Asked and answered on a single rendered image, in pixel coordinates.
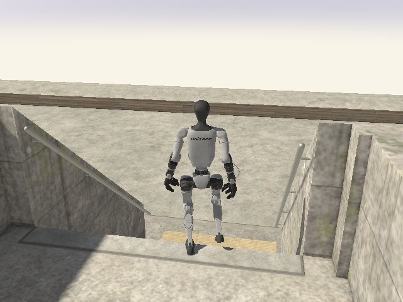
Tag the robot left forearm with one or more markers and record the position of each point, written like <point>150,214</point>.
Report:
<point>171,168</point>

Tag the right robot hand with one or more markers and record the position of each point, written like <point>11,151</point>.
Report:
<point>232,189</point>

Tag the robot left upper arm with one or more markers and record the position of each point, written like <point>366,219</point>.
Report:
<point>178,143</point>

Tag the robot right upper arm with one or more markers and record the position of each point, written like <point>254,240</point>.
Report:
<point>224,145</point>

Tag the left robot hand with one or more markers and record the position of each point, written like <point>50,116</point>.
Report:
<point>173,182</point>

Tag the robot right forearm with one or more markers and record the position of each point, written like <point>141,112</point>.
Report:
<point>230,171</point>

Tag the left robot thigh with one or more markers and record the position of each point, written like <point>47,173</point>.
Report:
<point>186,184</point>

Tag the right robot shin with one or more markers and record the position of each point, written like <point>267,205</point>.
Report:
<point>217,214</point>

